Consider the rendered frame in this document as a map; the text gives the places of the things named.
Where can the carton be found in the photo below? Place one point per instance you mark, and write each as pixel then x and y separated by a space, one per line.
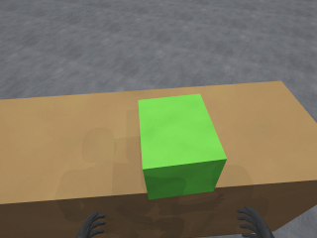
pixel 181 151

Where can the right robot hand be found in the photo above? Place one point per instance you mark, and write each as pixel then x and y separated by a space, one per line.
pixel 259 226

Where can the pedestal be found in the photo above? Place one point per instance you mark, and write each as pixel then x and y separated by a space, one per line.
pixel 64 157

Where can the left robot hand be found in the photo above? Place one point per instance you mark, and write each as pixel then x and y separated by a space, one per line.
pixel 88 225

